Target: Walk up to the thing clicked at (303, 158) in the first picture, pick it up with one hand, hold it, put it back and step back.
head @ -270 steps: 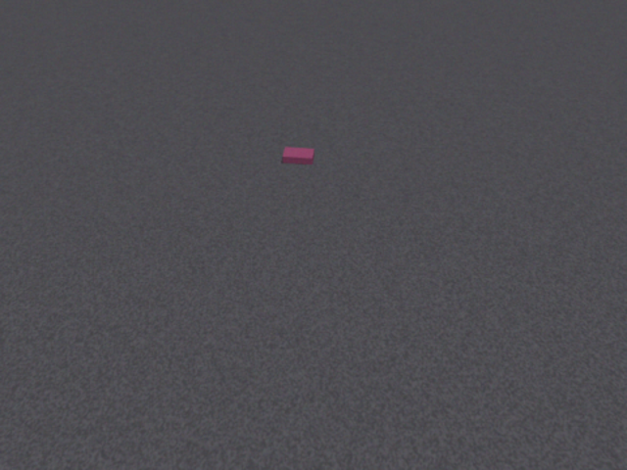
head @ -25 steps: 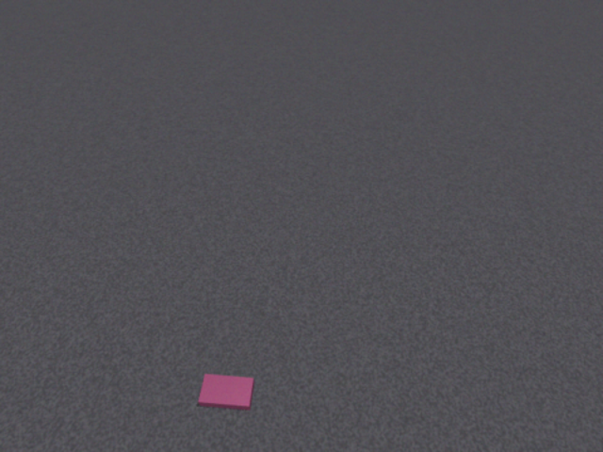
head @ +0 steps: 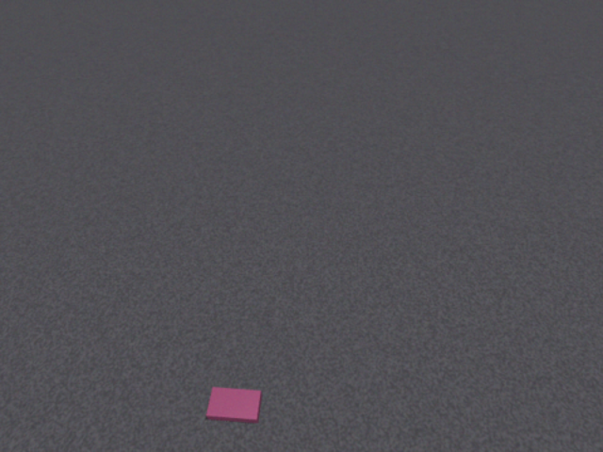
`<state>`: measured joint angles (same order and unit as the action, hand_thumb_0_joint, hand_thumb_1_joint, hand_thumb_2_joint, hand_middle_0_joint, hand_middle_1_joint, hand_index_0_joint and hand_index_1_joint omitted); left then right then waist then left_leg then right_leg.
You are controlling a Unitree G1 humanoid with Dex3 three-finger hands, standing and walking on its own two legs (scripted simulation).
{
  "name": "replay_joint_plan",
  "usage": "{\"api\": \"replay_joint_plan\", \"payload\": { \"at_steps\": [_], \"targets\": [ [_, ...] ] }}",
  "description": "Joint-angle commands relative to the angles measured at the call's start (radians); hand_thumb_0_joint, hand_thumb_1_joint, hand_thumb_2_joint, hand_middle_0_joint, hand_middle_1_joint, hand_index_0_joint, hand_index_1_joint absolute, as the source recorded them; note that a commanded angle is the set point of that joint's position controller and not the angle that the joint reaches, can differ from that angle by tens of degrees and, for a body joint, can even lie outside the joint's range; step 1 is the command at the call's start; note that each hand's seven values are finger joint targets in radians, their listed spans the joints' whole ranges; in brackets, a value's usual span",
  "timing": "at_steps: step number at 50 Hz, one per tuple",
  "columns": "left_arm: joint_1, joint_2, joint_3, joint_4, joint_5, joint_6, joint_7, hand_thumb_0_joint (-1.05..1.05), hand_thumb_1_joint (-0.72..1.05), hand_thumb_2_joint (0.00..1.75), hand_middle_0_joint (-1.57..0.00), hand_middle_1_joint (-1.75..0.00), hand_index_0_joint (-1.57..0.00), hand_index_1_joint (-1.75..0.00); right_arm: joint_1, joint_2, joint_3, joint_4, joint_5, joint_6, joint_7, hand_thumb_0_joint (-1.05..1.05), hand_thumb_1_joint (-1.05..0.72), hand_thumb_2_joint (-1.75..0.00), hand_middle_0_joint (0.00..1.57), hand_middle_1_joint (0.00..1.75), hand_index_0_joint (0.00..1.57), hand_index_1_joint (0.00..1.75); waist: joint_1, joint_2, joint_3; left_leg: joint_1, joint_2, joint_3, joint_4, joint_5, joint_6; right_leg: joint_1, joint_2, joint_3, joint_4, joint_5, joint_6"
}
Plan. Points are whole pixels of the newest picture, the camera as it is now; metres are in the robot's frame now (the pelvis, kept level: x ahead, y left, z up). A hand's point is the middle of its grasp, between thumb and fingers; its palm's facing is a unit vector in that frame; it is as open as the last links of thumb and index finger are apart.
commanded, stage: walk up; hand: left
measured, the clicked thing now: (235, 404) +0.41 +0.25 -0.76
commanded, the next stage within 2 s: stand in 0.66 s
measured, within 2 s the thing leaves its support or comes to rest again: neither
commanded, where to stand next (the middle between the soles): +0.02 +0.00 m, yaw -1 degrees
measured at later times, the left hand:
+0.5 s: hand out of the picture +0.10 +0.25 -0.16, palm faces -0.02 -0.94 -0.33, open 7.4 cm
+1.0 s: hand out of the picture +0.08 +0.25 -0.16, palm faces -0.03 -0.94 -0.34, open 7.4 cm
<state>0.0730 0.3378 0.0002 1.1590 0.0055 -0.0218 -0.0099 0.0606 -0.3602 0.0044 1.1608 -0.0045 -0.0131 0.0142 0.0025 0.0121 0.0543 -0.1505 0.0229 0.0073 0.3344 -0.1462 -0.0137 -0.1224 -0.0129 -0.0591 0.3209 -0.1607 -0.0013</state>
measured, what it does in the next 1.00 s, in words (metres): stands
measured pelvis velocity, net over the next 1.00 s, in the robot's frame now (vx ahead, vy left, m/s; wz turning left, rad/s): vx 0.02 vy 0.00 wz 0.00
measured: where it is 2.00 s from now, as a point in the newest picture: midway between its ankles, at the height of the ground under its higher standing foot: outside the picture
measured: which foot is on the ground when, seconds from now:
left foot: down 0.00-1.00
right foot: down 0.00-1.00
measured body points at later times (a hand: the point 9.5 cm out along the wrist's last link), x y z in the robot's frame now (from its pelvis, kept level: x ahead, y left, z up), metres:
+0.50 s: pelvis +0.01 +0.01 +0.00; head +0.01 +0.00 +0.45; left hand +0.10 +0.30 -0.13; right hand +0.07 -0.29 -0.14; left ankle +0.02 +0.13 -0.75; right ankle +0.01 -0.12 -0.75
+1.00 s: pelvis +0.02 +0.00 +0.00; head +0.03 +0.00 +0.45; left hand +0.09 +0.30 -0.13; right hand +0.09 -0.29 -0.13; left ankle +0.02 +0.13 -0.75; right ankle +0.01 -0.12 -0.75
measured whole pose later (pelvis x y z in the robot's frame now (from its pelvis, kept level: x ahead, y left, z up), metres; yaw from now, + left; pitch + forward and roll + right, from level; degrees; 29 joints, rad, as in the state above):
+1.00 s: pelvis +0.02 +0.00 +0.00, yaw +0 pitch -1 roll +0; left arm 0.11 0.34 0.00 1.16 0.01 -0.01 0.00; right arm 0.09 -0.35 0.01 1.16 -0.01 -0.01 0.01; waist 0.00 0.01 0.04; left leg -0.13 0.01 0.01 0.32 -0.16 -0.01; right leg -0.11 -0.02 -0.06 0.30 -0.17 0.01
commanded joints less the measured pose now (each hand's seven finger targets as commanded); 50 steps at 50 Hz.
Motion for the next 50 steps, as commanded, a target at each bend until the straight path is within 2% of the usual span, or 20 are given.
{"api": "replay_joint_plan", "payload": {
  "at_steps": [1,6,10,15,24,26,32,33,36,40,44,50],
  "targets": [
    [-0.046,0.225,0.046,-0.048,0.001,-0.014,0.013,0.0,0.9,0.9,-0.2,-0.3,-0.2,-0.3,-0.052,-0.201,-0.038,-0.056,0.001,-0.024,-0.016,0.0,-0.9,-0.9,0.2,0.3,0.2,0.3,0.003,-0.017,-0.118,0.03,0.113,-0.088,-0.056,0.091,0.032,0.04,-0.133,0.113,-0.06,0.099,-0.009],
    [-0.049,0.217,0.046,-0.048,-0.003,-0.01,0.012,0.0,0.9,0.9,-0.2,-0.3,-0.2,-0.3,-0.047,-0.202,-0.035,-0.051,0.0,-0.024,-0.018,0.0,-0.9,-0.9,0.2,0.3,0.2,0.3,0.004,0.002,-0.086,0.001,0.106,-0.091,-0.071,0.056,0.03,0.033,-0.128,0.114,-0.065,0.078,-0.007],
    [-0.056,0.214,0.05,-0.047,-0.002,-0.007,0.012,0.0,0.9,0.9,-0.2,-0.3,-0.2,-0.3,-0.03,-0.202,-0.037,-0.047,0.0,-0.025,-0.021,0.0,-0.9,-0.9,0.2,0.3,0.2,0.3,-0.002,-0.003,-0.102,0.015,0.111,-0.09,-0.065,0.086,0.031,0.035,-0.124,0.112,-0.06,0.077,-0.011],
    [-0.062,0.209,0.048,-0.048,-0.002,-0.003,0.01,0.0,0.9,0.9,-0.2,-0.3,-0.2,-0.3,-0.025,-0.206,-0.037,-0.045,-0.002,-0.026,-0.023,0.0,-0.9,-0.9,0.2,0.3,0.2,0.3,-0.004,0.004,-0.093,-0.008,0.11,-0.096,-0.08,0.053,0.032,0.049,-0.122,0.11,-0.058,0.072,-0.01],
    [-0.052,0.206,0.048,-0.048,-0.001,-0.001,0.008,0.0,0.9,0.9,-0.2,-0.3,-0.2,-0.3,-0.016,-0.205,-0.039,-0.045,-0.002,-0.028,-0.024,0.0,-0.9,-0.9,0.2,0.3,0.2,0.3,-0.001,-0.013,-0.095,0.017,0.114,-0.095,-0.083,0.071,0.033,0.038,-0.123,0.114,-0.052,0.075,-0.01],
    [-0.051,0.204,0.046,-0.046,-0.002,-0.002,0.009,0.0,0.9,0.9,-0.2,-0.3,-0.2,-0.3,-0.022,-0.201,-0.038,-0.05,-0.002,-0.025,-0.023,0.0,-0.9,-0.9,0.2,0.3,0.2,0.3,-0.003,-0.015,-0.07,0.007,0.108,-0.096,-0.084,0.05,0.033,0.019,-0.118,0.113,-0.066,0.057,-0.006],
    [-0.041,0.207,0.047,-0.05,0.003,-0.003,0.009,0.0,0.9,0.9,-0.2,-0.3,-0.2,-0.3,-0.029,-0.201,-0.04,-0.055,-0.003,-0.023,-0.02,0.0,-0.9,-0.9,0.2,0.3,0.2,0.3,-0.004,-0.013,-0.078,0.015,0.104,-0.094,-0.082,0.011,0.034,0.011,-0.118,0.114,-0.075,0.032,-0.008],
    [-0.036,0.218,0.045,-0.055,0.008,-0.005,0.012,0.0,0.9,0.9,-0.2,-0.3,-0.2,-0.3,-0.023,-0.199,-0.04,-0.061,-0.007,-0.021,-0.021,0.0,-0.9,-0.9,0.2,0.3,0.2,0.3,-0.007,-0.011,-0.101,0.025,0.116,-0.096,-0.083,0.023,0.03,0.018,-0.129,0.116,-0.066,0.025,-0.011],
    [-0.039,0.215,0.042,-0.057,0.007,-0.007,0.013,0.0,0.9,0.9,-0.2,-0.3,-0.2,-0.3,-0.018,-0.197,-0.037,-0.059,-0.007,-0.018,-0.019,0.0,-0.9,-0.9,0.2,0.3,0.2,0.3,-0.009,-0.004,-0.082,0.005,0.112,-0.098,-0.085,-0.011,0.028,0.012,-0.129,0.118,-0.073,0.007,-0.009],
    [-0.025,0.218,0.041,-0.059,0.005,-0.01,0.016,0.0,0.9,0.9,-0.2,-0.3,-0.2,-0.3,-0.027,-0.201,-0.04,-0.065,-0.007,-0.02,-0.019,0.0,-0.9,-0.9,0.2,0.3,0.2,0.3,-0.005,-0.009,-0.106,0.034,0.116,-0.097,-0.068,0.088,0.031,0.021,-0.134,0.116,-0.064,0.06,-0.011],
    [-0.016,0.22,0.041,-0.059,0.004,-0.011,0.016,0.0,0.9,0.9,-0.2,-0.3,-0.2,-0.3,-0.014,-0.199,-0.037,-0.064,-0.006,-0.021,-0.019,0.0,-0.9,-0.9,0.2,0.3,0.2,0.3,-0.008,-0.006,-0.101,0.031,0.112,-0.093,-0.067,0.101,0.027,0.028,-0.135,0.114,-0.062,0.09,-0.009],
    [-0.01,0.219,0.039,-0.06,0.007,-0.009,0.016,0.0,0.9,0.9,-0.2,-0.3,-0.2,-0.3,-0.02,-0.199,-0.035,-0.069,-0.005,-0.018,-0.019,0.0,-0.9,-0.9,0.2,0.3,0.2,0.3,-0.003,-0.015,-0.098,0.035,0.116,-0.096,-0.068,0.101,0.029,0.029,-0.134,0.107,-0.062,0.08,-0.01]
  ]
}}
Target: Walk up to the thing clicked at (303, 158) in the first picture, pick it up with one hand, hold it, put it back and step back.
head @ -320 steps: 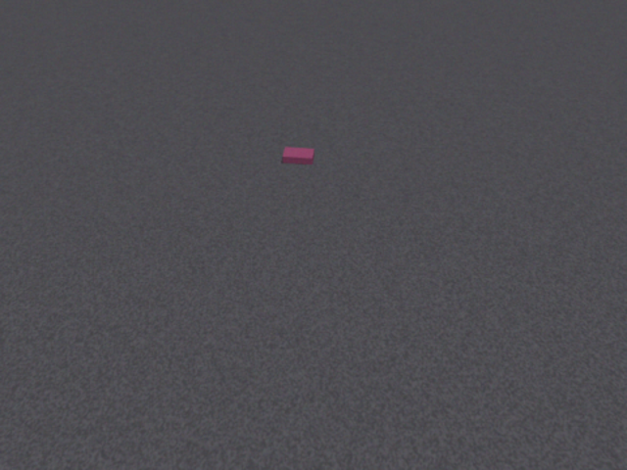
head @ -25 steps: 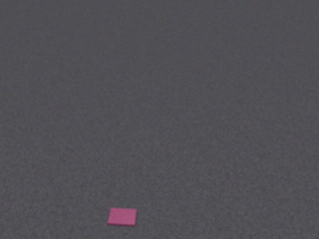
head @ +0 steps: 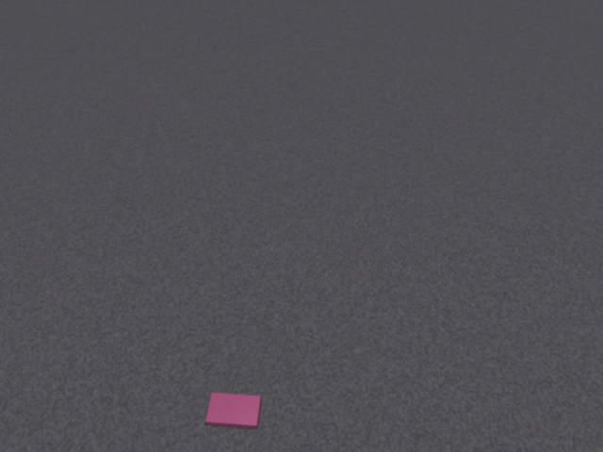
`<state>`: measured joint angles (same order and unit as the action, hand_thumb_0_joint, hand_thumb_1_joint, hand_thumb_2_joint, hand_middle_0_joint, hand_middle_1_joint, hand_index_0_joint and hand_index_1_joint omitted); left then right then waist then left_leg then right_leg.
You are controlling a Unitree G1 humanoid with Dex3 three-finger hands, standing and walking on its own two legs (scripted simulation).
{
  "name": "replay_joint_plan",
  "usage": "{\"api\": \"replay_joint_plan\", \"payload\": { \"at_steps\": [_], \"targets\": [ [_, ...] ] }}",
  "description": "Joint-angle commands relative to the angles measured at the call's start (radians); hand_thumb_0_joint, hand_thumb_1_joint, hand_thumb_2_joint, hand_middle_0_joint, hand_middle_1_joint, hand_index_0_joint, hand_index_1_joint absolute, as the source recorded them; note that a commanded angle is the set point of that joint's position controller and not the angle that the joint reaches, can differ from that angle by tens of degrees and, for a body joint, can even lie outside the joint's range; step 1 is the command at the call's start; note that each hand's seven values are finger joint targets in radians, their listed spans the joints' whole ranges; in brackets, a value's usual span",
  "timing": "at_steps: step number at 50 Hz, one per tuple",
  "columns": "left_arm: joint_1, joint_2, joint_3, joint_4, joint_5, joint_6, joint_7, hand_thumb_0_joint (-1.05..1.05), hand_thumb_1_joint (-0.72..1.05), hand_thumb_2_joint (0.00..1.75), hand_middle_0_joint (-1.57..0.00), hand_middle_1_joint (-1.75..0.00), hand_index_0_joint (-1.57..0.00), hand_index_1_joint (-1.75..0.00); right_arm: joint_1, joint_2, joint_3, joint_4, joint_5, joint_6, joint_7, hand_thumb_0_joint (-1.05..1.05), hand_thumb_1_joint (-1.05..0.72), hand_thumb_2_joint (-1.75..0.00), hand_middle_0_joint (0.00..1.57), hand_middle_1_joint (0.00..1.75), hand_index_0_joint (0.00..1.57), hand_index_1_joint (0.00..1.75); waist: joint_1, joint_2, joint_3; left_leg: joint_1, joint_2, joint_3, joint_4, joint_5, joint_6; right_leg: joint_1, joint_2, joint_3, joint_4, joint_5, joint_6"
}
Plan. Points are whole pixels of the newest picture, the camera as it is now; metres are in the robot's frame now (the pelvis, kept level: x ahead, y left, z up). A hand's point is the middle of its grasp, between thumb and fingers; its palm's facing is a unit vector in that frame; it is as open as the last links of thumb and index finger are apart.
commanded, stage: stand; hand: left
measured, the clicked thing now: (234, 410) +0.40 +0.24 -0.76
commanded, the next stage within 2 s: none
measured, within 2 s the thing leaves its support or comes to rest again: neither
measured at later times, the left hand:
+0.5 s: hand out of the picture +0.09 +0.25 -0.16, palm faces -0.03 -0.94 -0.34, open 7.4 cm
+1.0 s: hand out of the picture +0.08 +0.25 -0.16, palm faces -0.03 -0.94 -0.34, open 7.4 cm
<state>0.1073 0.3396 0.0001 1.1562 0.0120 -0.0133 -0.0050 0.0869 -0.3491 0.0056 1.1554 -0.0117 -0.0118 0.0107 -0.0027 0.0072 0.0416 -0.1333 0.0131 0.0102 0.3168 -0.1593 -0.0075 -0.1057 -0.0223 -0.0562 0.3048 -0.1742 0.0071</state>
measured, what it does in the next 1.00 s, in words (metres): stands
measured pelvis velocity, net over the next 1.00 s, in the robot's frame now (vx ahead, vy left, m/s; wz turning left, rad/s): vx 0.01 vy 0.00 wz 0.00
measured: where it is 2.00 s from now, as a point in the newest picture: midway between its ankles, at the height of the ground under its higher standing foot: outside the picture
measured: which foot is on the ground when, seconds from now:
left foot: down 0.00-1.00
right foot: down 0.00-1.00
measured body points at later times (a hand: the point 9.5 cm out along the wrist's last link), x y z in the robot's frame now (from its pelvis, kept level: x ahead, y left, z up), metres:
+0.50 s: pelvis +0.01 +0.00 +0.00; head +0.02 +0.00 +0.45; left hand +0.09 +0.30 -0.13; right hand +0.09 -0.30 -0.13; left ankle +0.01 +0.12 -0.75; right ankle -0.01 -0.12 -0.75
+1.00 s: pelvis +0.01 +0.00 +0.00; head +0.02 -0.01 +0.45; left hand +0.08 +0.30 -0.13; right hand +0.08 -0.30 -0.14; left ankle +0.01 +0.12 -0.75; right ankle -0.01 -0.12 -0.75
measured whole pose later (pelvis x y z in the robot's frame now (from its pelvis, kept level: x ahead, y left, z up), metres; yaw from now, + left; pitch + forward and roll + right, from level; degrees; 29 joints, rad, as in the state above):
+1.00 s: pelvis +0.01 +0.00 +0.00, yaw +0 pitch -2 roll +0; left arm 0.12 0.34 0.00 1.14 0.01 -0.01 0.00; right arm 0.11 -0.35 0.01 1.14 -0.01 -0.01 0.01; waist 0.00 0.01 0.04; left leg -0.10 0.02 0.01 0.30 -0.16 -0.01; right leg -0.08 -0.02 -0.05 0.29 -0.18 0.00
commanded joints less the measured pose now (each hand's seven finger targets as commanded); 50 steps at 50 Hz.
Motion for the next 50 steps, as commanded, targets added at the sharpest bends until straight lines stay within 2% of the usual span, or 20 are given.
{"api": "replay_joint_plan", "payload": {
  "at_steps": [1,20,28,30,33,41,50],
  "targets": [
    [-0.039,0.212,0.038,-0.058,-0.002,-0.017,0.011,0.0,0.9,0.9,-0.2,-0.3,-0.2,-0.3,-0.048,-0.214,-0.037,-0.062,0.003,-0.019,-0.017,0.0,-0.9,-0.9,0.2,0.3,0.2,0.3,0.005,-0.004,-0.081,0.02,0.123,-0.1,-0.052,0.114,0.02,0.005,-0.123,0.105,-0.048,0.087,-0.018],
    [-0.041,0.215,0.04,-0.066,-0.002,-0.018,0.014,0.0,0.9,0.9,-0.2,-0.3,-0.2,-0.3,-0.037,-0.213,-0.035,-0.072,0.003,-0.021,-0.02,0.0,-0.9,-0.9,0.2,0.3,0.2,0.3,0.005,-0.004,-0.103,0.047,0.131,-0.087,-0.036,0.227,0.022,0.057,-0.133,0.099,-0.039,0.204,-0.019],
    [-0.048,0.218,0.04,-0.069,-0.002,-0.017,0.016,0.0,0.9,0.9,-0.2,-0.3,-0.2,-0.3,-0.036,-0.215,-0.036,-0.076,0.003,-0.019,-0.021,0.0,-0.9,-0.9,0.2,0.3,0.2,0.3,0.003,-0.007,-0.075,0.042,0.131,-0.092,-0.052,0.178,0.02,0.036,-0.126,0.1,-0.05,0.148,-0.017],
    [-0.052,0.221,0.042,-0.07,-0.001,-0.017,0.015,0.0,0.9,0.9,-0.2,-0.3,-0.2,-0.3,-0.031,-0.21,-0.035,-0.078,0.002,-0.02,-0.022,0.0,-0.9,-0.9,0.2,0.3,0.2,0.3,0.0,-0.006,-0.086,0.044,0.134,-0.088,-0.047,0.202,0.022,0.05,-0.13,0.102,-0.043,0.175,-0.02],
    [-0.039,0.217,0.039,-0.069,-0.003,-0.016,0.014,0.0,0.9,0.9,-0.2,-0.3,-0.2,-0.3,-0.038,-0.215,-0.036,-0.077,0.004,-0.019,-0.022,0.0,-0.9,-0.9,0.2,0.3,0.2,0.3,0.006,-0.001,-0.074,0.043,0.129,-0.091,-0.053,0.161,0.018,0.03,-0.126,0.102,-0.052,0.135,-0.019],
    [-0.031,0.215,0.039,-0.071,-0.002,-0.017,0.012,0.0,0.9,0.9,-0.2,-0.3,-0.2,-0.3,-0.034,-0.217,-0.036,-0.074,0.001,-0.022,-0.021,0.0,-0.9,-0.9,0.2,0.3,0.2,0.3,0.008,0.006,-0.078,0.041,0.128,-0.088,-0.052,0.154,0.02,0.036,-0.131,0.111,-0.059,0.146,-0.022],
    [-0.04,0.219,0.041,-0.073,0.0,-0.016,0.013,0.0,0.9,0.9,-0.2,-0.3,-0.2,-0.3,-0.023,-0.217,-0.036,-0.077,0.0,-0.018,-0.02,0.0,-0.9,-0.9,0.2,0.3,0.2,0.3,0.005,-0.001,-0.067,0.029,0.128,-0.092,-0.057,0.119,0.024,0.024,-0.127,0.108,-0.058,0.105,-0.022]
  ]
}}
